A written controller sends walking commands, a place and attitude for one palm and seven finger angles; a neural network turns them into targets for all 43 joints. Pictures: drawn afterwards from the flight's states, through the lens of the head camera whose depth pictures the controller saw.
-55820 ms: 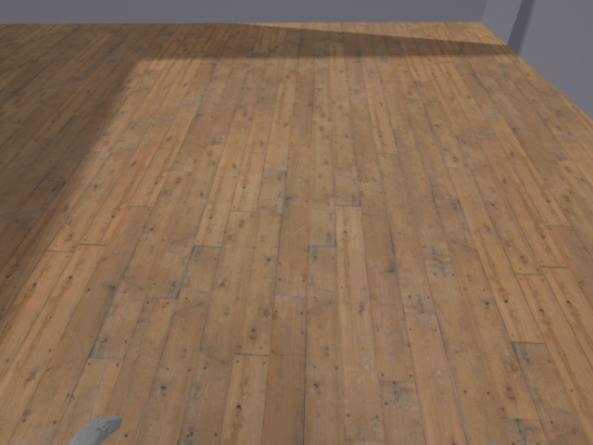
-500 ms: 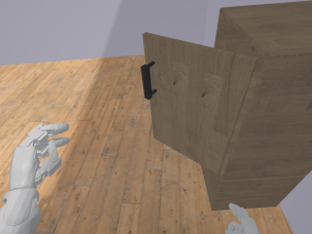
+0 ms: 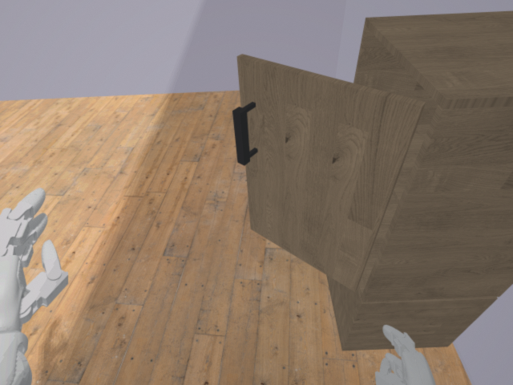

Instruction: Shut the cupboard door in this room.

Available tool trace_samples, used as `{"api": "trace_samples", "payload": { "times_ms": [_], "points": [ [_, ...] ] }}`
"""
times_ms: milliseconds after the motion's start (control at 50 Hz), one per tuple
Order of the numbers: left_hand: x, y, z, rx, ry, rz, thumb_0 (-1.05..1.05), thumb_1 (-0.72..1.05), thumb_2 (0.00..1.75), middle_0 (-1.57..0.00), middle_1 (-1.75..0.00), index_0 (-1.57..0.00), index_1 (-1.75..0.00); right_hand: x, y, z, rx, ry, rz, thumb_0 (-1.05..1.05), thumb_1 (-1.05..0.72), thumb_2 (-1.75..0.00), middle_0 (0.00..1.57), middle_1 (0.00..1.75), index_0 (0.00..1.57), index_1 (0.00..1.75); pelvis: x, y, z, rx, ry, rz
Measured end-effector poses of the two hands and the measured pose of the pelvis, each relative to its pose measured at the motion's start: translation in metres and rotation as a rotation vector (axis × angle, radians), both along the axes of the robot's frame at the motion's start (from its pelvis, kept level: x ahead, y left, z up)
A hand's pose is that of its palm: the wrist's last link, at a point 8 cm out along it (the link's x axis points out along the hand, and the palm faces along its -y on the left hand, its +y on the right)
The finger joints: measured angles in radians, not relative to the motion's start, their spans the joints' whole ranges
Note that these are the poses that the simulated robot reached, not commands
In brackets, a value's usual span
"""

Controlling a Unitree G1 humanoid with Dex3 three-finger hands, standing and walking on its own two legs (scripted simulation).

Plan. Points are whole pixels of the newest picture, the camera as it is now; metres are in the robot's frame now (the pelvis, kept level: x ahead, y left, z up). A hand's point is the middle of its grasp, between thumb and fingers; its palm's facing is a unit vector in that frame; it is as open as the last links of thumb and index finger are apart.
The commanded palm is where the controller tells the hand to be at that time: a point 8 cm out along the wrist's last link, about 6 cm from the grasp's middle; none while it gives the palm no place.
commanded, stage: step back with the hand held close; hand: left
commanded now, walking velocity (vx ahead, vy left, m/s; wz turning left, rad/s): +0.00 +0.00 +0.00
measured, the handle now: (247, 133) +0.66 +0.10 +0.06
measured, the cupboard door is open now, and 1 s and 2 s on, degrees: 50 50 50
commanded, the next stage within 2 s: stop stepping back and stand still in 1.70 s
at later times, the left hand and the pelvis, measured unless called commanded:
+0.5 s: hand (41, 283) +0.18 +0.28 +0.15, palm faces +0.36 -0.77 -0.53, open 7.4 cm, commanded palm +0.12 +0.32 +0.17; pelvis -0.02 +0.02 -0.01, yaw +0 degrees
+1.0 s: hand out of the picture +0.09 +0.30 +0.16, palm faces +0.50 -0.75 -0.44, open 7.4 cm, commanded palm +0.02 +0.33 +0.17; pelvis -0.10 +0.02 -0.02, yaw +3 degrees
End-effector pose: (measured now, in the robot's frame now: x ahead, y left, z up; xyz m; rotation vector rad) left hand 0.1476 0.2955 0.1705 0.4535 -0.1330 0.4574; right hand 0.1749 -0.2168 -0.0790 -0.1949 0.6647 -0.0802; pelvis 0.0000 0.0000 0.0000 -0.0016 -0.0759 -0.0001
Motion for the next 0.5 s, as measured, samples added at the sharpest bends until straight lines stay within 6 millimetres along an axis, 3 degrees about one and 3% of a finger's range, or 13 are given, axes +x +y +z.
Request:
{"api": "trace_samples", "payload": {
  "times_ms": [120,300,380,500],
  "points": [
    [0.003,0.002,0.008,0.033,-0.004,0.004,0.01,0.89,0.9,-0.22,-0.31,-0.21,-0.31,-0.002,-0.003,-0.005,0.01,0.019,-0.011,0.01,-0.91,-0.9,0.2,0.3,0.2,0.3,0.003,-0.001,0.0,0.0,0.002,-0.005],
    [0.007,0.009,0.0,0.077,0.06,-0.019,0.01,0.89,0.9,-0.21,-0.3,-0.21,-0.3,-0.01,-0.014,-0.015,-0.022,0.11,-0.053,0.01,-0.91,-0.9,0.2,0.3,0.2,0.3,-0.002,0.005,-0.004,-0.017,0.077,0.012],
    [0.005,0.012,-0.004,0.088,0.096,-0.052,0.01,0.89,0.9,-0.22,-0.3,-0.21,-0.3,-0.016,-0.015,-0.014,-0.047,0.133,-0.089,0.01,-0.91,-0.9,0.2,0.3,0.2,0.3,-0.007,0.012,-0.005,-0.013,0.093,0.007],
    [-0.007,0.023,0.007,0.139,0.063,-0.082,0.01,0.89,0.9,-0.22,-0.3,-0.22,-0.3,-0.028,-0.008,-0.006,-0.067,0.123,-0.108,0.01,-0.91,-0.9,0.2,0.3,0.2,0.3,-0.022,0.021,-0.007,-0.01,0.094,-0.004]
  ]
}}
